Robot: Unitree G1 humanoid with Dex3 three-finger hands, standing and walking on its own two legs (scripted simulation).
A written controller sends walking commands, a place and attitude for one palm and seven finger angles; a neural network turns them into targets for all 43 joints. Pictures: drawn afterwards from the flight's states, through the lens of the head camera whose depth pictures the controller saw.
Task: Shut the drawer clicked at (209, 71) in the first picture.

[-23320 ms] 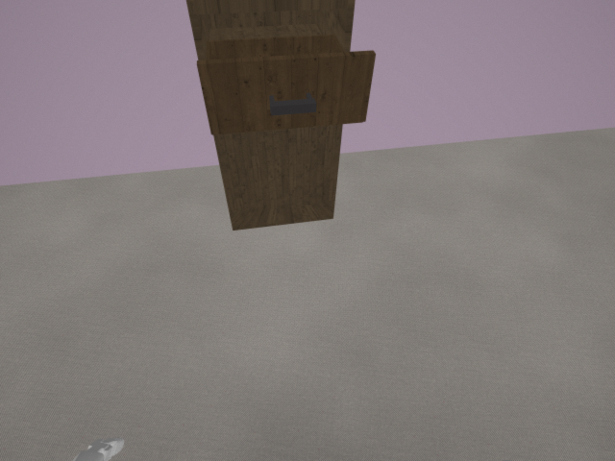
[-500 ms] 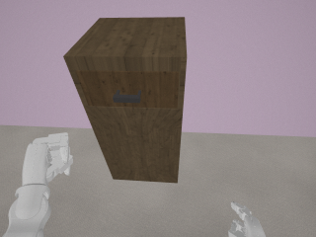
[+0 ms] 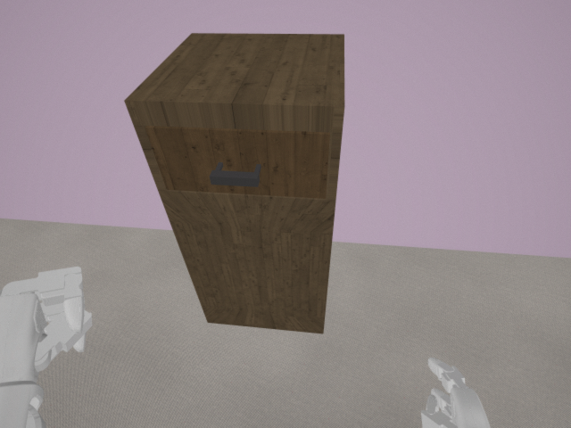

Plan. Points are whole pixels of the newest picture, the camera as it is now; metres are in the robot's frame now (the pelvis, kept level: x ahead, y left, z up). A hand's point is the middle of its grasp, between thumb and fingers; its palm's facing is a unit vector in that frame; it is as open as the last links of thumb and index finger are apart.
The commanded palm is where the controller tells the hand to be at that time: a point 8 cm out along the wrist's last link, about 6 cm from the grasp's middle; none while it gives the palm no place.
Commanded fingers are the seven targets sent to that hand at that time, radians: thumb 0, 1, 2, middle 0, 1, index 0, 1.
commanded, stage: step back with the hand held close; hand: left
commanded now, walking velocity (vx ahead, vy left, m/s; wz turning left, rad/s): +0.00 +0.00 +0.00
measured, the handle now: (236, 172) +0.63 +0.20 +0.01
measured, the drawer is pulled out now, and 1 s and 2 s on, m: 0.00 0.00 0.00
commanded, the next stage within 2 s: stop stepping back and stand still in 1.46 s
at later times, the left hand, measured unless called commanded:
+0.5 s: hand (62, 321) +0.17 +0.26 +0.15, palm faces +0.26 -0.82 -0.51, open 3.2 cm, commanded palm +0.11 +0.30 +0.17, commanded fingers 0.00 0.90 0.90 -1.40 -1.60 -1.40 -1.60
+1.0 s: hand out of the picture +0.09 +0.28 +0.16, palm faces +0.38 -0.76 -0.52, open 3.2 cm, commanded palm +0.02 +0.32 +0.17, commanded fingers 0.00 0.90 0.90 -1.40 -1.60 -1.40 -1.60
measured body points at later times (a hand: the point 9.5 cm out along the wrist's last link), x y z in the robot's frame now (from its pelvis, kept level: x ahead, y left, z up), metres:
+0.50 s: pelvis -0.03 +0.03 +0.00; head +0.00 +0.03 +0.45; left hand +0.15 +0.30 +0.18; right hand +0.14 -0.23 -0.08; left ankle +0.01 +0.08 -0.74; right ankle -0.03 -0.09 -0.74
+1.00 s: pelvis -0.10 +0.03 -0.02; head -0.08 +0.05 +0.43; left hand +0.06 +0.32 +0.19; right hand +0.07 -0.21 -0.09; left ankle +0.01 +0.09 -0.74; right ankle -0.09 -0.10 -0.74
